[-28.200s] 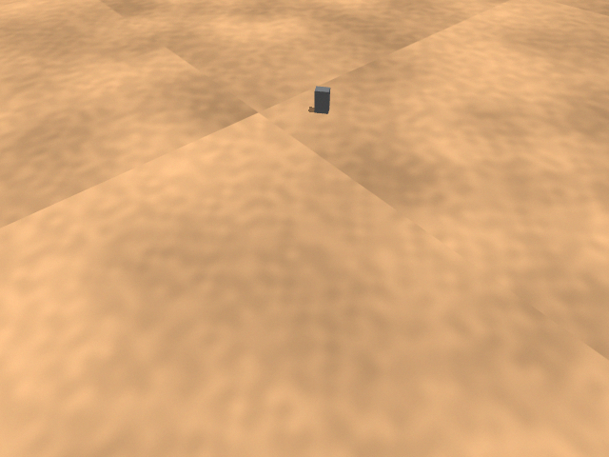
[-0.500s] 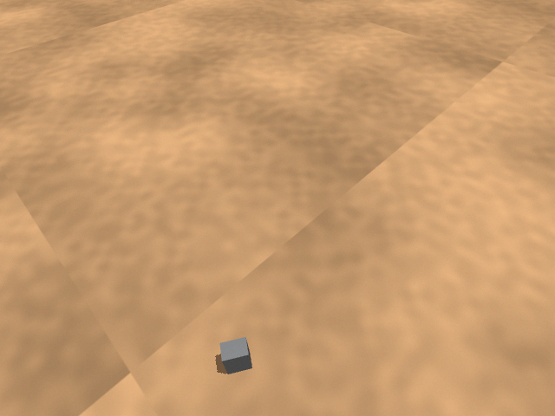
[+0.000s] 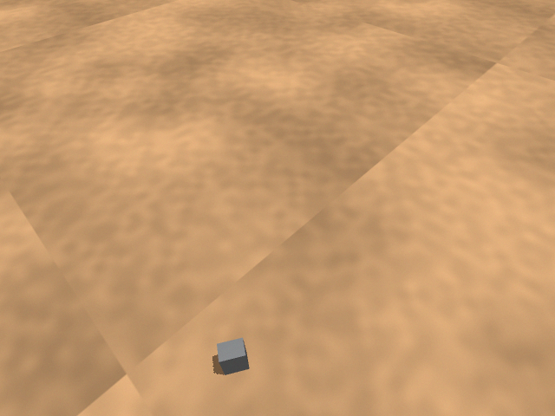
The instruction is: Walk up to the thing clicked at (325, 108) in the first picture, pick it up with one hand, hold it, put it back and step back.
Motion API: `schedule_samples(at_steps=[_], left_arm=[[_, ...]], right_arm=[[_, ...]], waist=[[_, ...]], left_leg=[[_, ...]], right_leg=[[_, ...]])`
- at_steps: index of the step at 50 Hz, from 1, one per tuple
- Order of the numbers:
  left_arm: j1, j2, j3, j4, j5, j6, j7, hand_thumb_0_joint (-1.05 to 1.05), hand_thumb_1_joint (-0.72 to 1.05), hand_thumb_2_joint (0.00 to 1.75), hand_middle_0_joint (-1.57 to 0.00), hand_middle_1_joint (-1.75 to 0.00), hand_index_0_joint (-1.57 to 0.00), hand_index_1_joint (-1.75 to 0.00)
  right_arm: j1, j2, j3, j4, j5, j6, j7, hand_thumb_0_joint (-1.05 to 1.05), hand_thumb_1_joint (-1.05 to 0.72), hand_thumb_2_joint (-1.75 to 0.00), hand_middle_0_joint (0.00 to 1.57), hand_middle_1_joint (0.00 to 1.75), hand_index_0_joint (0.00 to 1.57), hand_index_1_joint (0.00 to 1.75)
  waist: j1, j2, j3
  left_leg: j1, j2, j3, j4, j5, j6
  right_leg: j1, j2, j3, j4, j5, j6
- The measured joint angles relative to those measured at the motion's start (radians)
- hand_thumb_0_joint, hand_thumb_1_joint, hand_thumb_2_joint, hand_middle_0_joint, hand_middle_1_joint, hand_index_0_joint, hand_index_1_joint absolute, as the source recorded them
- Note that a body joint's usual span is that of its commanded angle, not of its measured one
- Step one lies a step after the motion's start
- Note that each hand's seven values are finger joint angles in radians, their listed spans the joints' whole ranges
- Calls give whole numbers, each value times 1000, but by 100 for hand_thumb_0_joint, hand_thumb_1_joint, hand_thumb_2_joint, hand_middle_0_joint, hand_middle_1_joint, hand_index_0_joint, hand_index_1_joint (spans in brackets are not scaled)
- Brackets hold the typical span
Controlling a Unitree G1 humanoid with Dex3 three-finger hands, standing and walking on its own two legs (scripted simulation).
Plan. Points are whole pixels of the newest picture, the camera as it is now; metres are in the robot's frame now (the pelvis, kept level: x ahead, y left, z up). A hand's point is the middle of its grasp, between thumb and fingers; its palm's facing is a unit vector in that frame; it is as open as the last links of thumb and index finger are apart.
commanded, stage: stand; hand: left
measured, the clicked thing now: (233, 356) +0.42 +0.19 -0.71
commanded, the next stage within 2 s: step back in 0.12 s
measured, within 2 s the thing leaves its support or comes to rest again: neither
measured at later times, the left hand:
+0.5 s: hand out of the picture +0.08 +0.31 -0.19, palm faces -0.02 -0.93 -0.37, open 7.4 cm
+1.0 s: hand out of the picture -0.03 +0.30 -0.17, palm faces -0.09 -0.91 -0.40, open 7.4 cm
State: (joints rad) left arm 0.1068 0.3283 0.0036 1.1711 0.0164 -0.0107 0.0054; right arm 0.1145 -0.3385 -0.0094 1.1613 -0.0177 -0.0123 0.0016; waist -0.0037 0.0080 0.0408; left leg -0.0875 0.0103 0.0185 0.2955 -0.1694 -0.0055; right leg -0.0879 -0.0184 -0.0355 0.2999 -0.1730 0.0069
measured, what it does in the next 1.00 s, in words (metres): walks backwards: left foot, then right foot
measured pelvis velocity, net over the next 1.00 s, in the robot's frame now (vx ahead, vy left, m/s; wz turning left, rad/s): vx -0.14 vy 0.04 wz -0.07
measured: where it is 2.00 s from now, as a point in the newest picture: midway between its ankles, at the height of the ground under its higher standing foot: outside the picture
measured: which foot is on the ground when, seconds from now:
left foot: down 0.00-0.32, up 0.34-0.46, down 0.48-0.94, up 0.96-1.00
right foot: down 0.00-0.48, up 0.50-0.88, down 0.90-1.00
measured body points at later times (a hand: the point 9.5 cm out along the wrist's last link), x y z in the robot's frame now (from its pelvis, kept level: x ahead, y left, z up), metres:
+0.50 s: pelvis -0.05 +0.04 -0.03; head +0.01 +0.06 +0.41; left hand +0.09 +0.35 -0.16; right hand +0.03 -0.29 -0.14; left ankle -0.07 +0.14 -0.75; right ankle -0.01 -0.12 -0.75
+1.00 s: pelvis -0.14 +0.04 -0.03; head -0.09 +0.02 +0.42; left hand -0.02 +0.34 -0.14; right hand -0.05 -0.27 -0.16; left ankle -0.11 +0.15 -0.71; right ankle -0.15 -0.07 -0.75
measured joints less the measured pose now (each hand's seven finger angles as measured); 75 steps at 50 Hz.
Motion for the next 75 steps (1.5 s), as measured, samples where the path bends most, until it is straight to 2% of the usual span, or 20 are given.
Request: schedule_samples(at_steps=[7,16,21,24,28,31,34,39,44,47,50,53,55,60,62,64,66,68,71,75], left_arm=[[8,0,5,-7,-5,3,-3,1,90,90,-21,-30,-20,-30],[-35,34,46,-130,-13,26,2,1,90,90,-21,-30,-20,-30],[-50,46,52,-191,9,45,4,1,90,90,-21,-30,-20,-30],[-66,59,50,-223,7,59,6,1,90,90,-21,-30,-20,-30],[-109,78,60,-260,-2,73,26,1,91,90,-21,-30,-20,-30],[-101,70,55,-269,-7,74,31,1,91,90,-20,-30,-20,-30],[-71,56,50,-279,-5,72,25,1,91,90,-20,-30,-20,-30],[-21,46,52,-282,2,71,17,1,91,90,-21,-30,-20,-30],[8,46,62,-286,6,60,9,1,90,90,-21,-30,-20,-30],[17,18,63,-278,16,48,8,1,91,90,-21,-30,-20,-30],[42,23,58,-299,18,47,-1,1,90,90,-21,-30,-20,-30],[49,17,60,-320,13,49,4,1,90,90,-21,-30,-20,-30],[41,12,59,-338,16,51,7,1,90,90,-21,-30,-20,-30],[10,19,56,-396,21,53,10,1,90,90,-21,-30,-21,-30],[-4,33,54,-413,14,60,8,1,90,90,-21,-30,-21,-30],[-23,59,61,-412,6,73,7,1,90,90,-21,-30,-20,-30],[-14,62,69,-397,3,85,12,1,90,90,-21,-30,-20,-30],[-1,57,68,-375,5,95,14,1,90,90,-21,-30,-20,-30],[30,62,74,-367,-2,92,5,1,91,90,-21,-30,-20,-30],[67,76,87,-363,2,86,2,1,90,90,-21,-30,-20,-30]], right_arm=[[3,0,-1,-4,3,4,3,1,-91,-90,21,30,20,29],[-55,-45,-35,-113,23,40,12,1,-91,-90,21,30,20,30],[-37,-66,-52,-164,17,61,20,0,-91,-90,20,30,20,29],[5,-72,-56,-188,15,49,24,0,-91,-90,20,30,20,29],[26,-32,-52,-188,-10,42,13,0,-91,-90,21,30,20,29],[41,-12,-46,-199,-18,44,1,0,-91,-90,21,30,20,30],[39,-9,-47,-221,-15,43,-13,1,-91,-90,21,30,20,30],[20,-7,-50,-271,-6,31,-23,1,-90,-90,21,30,21,30],[4,-17,-42,-299,1,37,-17,1,-90,-90,21,30,21,30],[-13,-39,-46,-285,13,54,-15,1,-90,-90,21,30,21,30],[-10,-27,-45,-273,18,67,-17,1,-91,-90,21,30,20,30],[4,-37,-40,-275,23,60,-13,1,-91,-90,21,30,20,30],[15,-52,-39,-280,24,54,-17,1,-91,-90,21,30,20,30],[32,-76,-41,-290,21,43,-25,1,-91,-90,21,30,20,30],[41,-73,-45,-290,12,34,-24,1,-91,-90,21,30,20,29],[33,-38,-49,-278,-4,30,-21,1,-91,-90,21,30,20,29],[41,-22,-38,-282,-15,31,-7,1,-91,-90,21,30,20,29],[52,-16,-32,-286,-18,28,-4,1,-91,-90,21,30,20,30],[55,-9,-29,-294,-19,28,-8,1,-90,-90,21,30,21,30],[37,-12,-34,-324,-14,21,-13,1,-90,-90,21,30,21,30]], waist=[[-1,-1,3],[-12,14,114],[-8,-13,125],[-23,-20,101],[-24,-63,142],[-32,-60,145],[-26,-48,149],[-24,-32,164],[-14,-18,163],[-24,54,166],[1,17,138],[12,-6,117],[14,-5,108],[3,5,124],[-8,-3,135],[7,-75,167],[9,-84,160],[-12,-57,146],[-2,-51,121],[13,-56,121]], left_leg=[[-11,-2,0,12,-6,2],[-183,4,-17,243,-69,20],[-246,-51,-36,488,-269,50],[-197,-38,-41,397,-191,48],[-201,-54,-36,390,-211,56],[-199,-47,-37,331,-161,61],[-198,-42,-16,294,-130,69],[-218,-38,19,307,-119,76],[-265,-29,50,379,-131,65],[-288,8,10,435,-137,50],[-333,-68,-57,632,-334,23],[-352,-125,-122,800,-364,11],[-344,-131,-148,832,-348,2],[-235,-66,-111,571,-326,-10],[-167,-40,-78,371,-222,-1],[-143,-76,-42,334,-179,20],[-158,-62,-39,349,-173,32],[-171,-31,-67,338,-151,36],[-183,-2,-65,282,-99,31],[-219,15,-48,264,-56,25]], right_leg=[[-12,-2,0,15,-8,0],[-149,1,-11,183,-50,-7],[-218,-35,14,274,-72,8],[-281,-45,13,350,-96,16],[-364,62,171,621,-347,-24],[-392,133,201,767,-358,-30],[-384,144,192,824,-324,-17],[-298,108,167,705,-325,8],[-190,57,116,434,-254,-8],[-147,93,74,348,-194,-26],[-166,63,98,355,-179,-40],[-176,33,111,309,-134,-37],[-194,25,108,286,-106,-30],[-250,23,75,299,-72,-12],[-280,17,54,348,-83,-1],[-301,-13,93,407,-90,-6],[-337,45,147,530,-258,-15],[-368,111,163,710,-345,-16],[-389,152,199,887,-327,-18],[-340,135,220,894,-306,14]])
